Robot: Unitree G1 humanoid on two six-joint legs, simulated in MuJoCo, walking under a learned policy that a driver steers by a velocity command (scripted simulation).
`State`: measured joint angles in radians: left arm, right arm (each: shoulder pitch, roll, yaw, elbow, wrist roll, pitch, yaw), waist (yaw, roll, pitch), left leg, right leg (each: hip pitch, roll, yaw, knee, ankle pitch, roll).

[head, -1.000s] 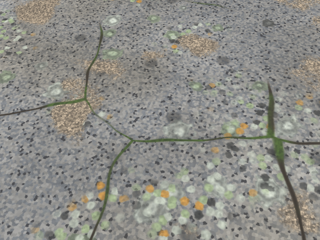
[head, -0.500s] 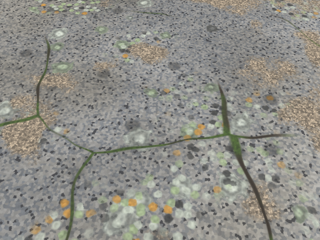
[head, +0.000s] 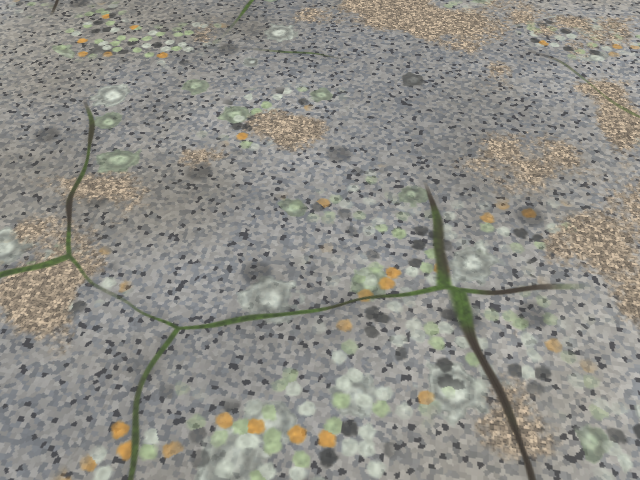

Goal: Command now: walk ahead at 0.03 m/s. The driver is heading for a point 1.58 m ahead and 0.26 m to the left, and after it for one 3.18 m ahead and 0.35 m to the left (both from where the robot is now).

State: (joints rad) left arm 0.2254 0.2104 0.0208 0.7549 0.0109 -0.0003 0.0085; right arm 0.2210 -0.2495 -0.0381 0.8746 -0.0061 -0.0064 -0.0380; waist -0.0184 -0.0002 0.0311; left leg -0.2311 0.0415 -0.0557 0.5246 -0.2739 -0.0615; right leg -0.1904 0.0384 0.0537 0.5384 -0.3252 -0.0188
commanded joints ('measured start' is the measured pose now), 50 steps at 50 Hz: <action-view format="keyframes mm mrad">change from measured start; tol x32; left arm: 1 -1 109 28 -43 -2 -18 4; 43 -369 99 26 -92 -43 -98 -55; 50 198 228 79 75 -22 -89 -39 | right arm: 1 -2 -110 -23 -31 2 -17 -6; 50 323 -67 14 102 23 -103 41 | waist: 1 5 -8 -16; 43 -53 102 130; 50 148 -199 -395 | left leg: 1 46 0 3 -42 196 20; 20 -229 -30 54 233 -196 122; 23 111 -47 76 -52 -54 161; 26 367 344 -684 -374 -200 356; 43 284 204 -40 -407 394 229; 47 288 167 24 0 960 173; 50 -421 -78 -99 825 -268 103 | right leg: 1 -59 -59 62 -122 178 -26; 13 -35 -44 29 -98 260 -10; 19 -102 -286 439 -370 -570 -208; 23 -196 -199 250 -237 -238 -133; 27 -622 -36 82 594 -174 -31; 34 -578 -121 -56 385 185 -6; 47 15 10 -134 -14 270 -110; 50 615 -416 731 -262 -148 -321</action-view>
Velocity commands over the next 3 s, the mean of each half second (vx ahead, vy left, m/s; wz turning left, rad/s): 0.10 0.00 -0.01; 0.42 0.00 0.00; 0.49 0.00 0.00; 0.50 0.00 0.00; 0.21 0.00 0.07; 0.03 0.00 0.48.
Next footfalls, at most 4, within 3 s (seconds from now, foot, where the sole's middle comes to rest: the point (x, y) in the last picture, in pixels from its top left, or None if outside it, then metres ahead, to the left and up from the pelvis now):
0.96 right None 0.43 -0.09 -0.77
1.50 left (262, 388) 0.73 0.15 -0.77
2.04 right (356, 280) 1.03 -0.08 -0.77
2.52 left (272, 277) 1.04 0.14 -0.77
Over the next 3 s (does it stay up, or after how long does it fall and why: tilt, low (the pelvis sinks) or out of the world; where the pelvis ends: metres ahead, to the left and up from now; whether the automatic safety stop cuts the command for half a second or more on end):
stays up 1.00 -0.01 0.01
